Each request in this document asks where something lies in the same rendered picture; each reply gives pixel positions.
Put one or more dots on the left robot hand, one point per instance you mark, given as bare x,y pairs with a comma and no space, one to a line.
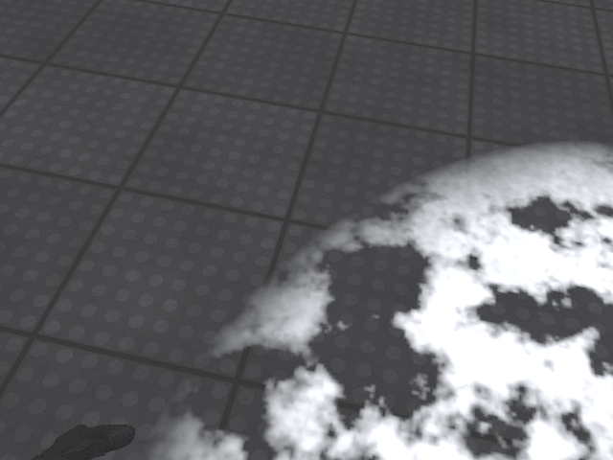
85,443

